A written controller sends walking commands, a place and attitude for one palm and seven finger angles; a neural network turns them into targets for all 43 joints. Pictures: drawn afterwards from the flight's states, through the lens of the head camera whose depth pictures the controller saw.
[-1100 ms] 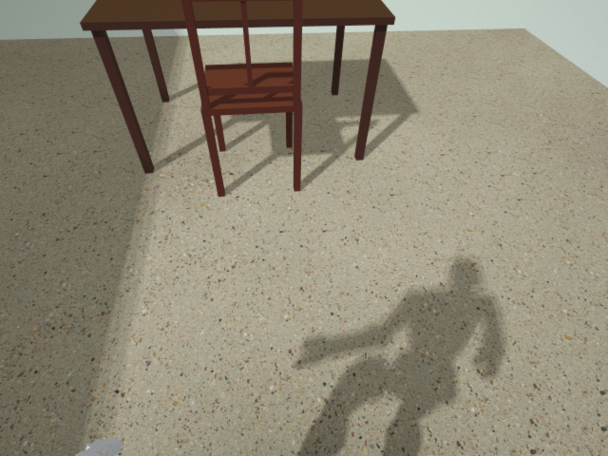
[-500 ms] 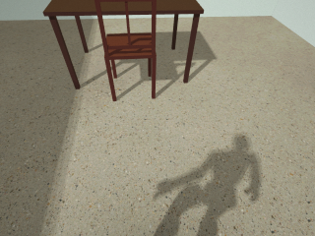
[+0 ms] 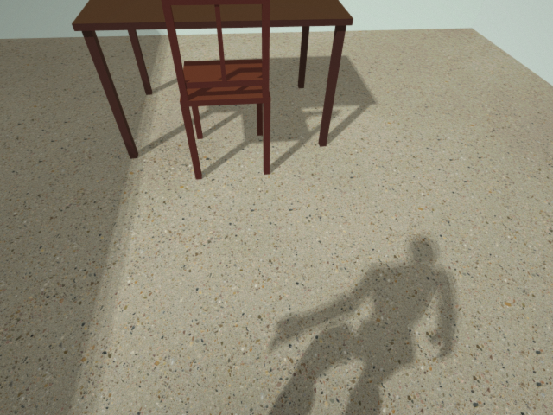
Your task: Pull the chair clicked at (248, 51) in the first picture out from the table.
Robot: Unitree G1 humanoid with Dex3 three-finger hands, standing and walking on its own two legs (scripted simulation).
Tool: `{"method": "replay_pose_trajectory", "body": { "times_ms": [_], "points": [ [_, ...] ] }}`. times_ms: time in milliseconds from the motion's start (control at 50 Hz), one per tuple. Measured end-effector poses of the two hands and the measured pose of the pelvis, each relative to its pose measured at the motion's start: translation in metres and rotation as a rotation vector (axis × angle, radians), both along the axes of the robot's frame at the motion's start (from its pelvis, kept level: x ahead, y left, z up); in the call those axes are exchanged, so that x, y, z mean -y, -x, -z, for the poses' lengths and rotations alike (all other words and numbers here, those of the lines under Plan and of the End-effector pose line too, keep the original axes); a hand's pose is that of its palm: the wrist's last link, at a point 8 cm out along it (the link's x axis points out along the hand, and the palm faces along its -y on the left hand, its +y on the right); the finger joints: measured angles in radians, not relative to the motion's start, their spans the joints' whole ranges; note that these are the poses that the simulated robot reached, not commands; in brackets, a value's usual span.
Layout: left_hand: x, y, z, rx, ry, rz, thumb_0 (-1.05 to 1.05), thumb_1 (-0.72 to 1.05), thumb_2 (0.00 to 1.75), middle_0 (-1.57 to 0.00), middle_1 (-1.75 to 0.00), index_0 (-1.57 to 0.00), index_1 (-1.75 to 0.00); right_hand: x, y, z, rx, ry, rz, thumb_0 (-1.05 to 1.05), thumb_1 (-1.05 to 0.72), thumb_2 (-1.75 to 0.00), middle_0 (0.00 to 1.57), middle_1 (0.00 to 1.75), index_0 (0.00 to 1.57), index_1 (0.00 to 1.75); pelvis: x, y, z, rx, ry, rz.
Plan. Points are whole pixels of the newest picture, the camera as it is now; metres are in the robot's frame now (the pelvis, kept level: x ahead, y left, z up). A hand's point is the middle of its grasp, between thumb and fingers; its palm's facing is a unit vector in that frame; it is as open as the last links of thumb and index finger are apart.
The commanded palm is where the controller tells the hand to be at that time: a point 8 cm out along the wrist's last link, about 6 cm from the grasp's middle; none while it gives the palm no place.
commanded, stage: look at it before walking up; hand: left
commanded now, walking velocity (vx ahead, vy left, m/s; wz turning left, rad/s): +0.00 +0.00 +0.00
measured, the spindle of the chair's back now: (220, 45) +1.41 +0.29 -0.08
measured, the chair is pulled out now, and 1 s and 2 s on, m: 0.00 0.00 0.00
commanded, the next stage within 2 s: walk to a spot facing it in 0.34 s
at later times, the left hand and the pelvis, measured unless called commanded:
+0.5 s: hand out of the picture +0.07 +0.24 -0.16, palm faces -0.03 -0.94 -0.33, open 7.4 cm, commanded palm none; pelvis +0.01 +0.00 +0.00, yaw +0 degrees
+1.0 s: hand out of the picture +0.15 +0.24 -0.18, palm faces +0.07 -0.99 -0.14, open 7.4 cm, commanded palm none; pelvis +0.14 +0.06 +0.00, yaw +5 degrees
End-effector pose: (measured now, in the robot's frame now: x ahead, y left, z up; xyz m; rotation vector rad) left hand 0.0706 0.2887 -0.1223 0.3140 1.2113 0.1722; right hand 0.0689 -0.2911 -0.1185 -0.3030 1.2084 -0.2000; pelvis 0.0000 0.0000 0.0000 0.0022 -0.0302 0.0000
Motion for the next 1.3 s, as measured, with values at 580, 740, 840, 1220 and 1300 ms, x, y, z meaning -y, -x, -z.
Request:
{"method": "replay_pose_trajectory", "body": {
  "times_ms": [580, 740, 840, 1220, 1300],
  "points": [
    [0.011, 0.009, 0.009, -0.036, 0.025, -0.034, 0.0, 0.9, 0.9, -0.2, -0.3, -0.2, -0.3, -0.009, -0.001, 0.008, -0.041, -0.022, -0.005, 0.0, -0.9, -0.9, 0.2, 0.3, 0.2, 0.3, 0.002, -0.015, 0.003, -0.01, 0.009, -0.01],
    [0.019, 0.045, 0.042, -0.143, 0.15, -0.147, 0.0, 0.9, 0.9, -0.2, -0.3, -0.21, -0.3, -0.06, 0.003, 0.018, -0.144, -0.058, -0.005, 0.01, -0.9, -0.9, 0.2, 0.3, 0.2, 0.3, -0.025, -0.053, 0.013, -0.024, 0.039, -0.068],
    [0.015, 0.042, 0.046, -0.267, 0.187, -0.15, 0.01, 0.9, 0.9, -0.2, -0.3, -0.2, -0.3, -0.096, 0.008, 0.018, -0.167, -0.081, 0.066, 0.0, -0.9, -0.9, 0.2, 0.3, 0.2, 0.3, -0.045, -0.084, 0.011, -0.035, 0.027, -0.05],
    [0.021, -0.289, 0.043, 0.107, 0.184, -0.037, 0.01, 0.9, 0.9, -0.2, -0.3, -0.2, -0.3, -0.146, -0.043, 0.03, -0.498, -0.176, 0.205, 0.0, -0.9, -0.9, 0.21, 0.3, 0.2, 0.3, -0.046, -0.258, 0.03, -0.032, 0.014, -0.093],
    [0.023, -0.324, 0.037, 0.17, 0.168, -0.083, 0.0, 0.9, 0.9, -0.2, -0.3, -0.2, -0.3, -0.126, -0.123, 0.042, -0.434, -0.173, 0.155, 0.01, -0.9, -0.9, 0.21, 0.3, 0.2, 0.3, -0.039, -0.3, 0.03, -0.009, 0.019, -0.118]
  ]
}}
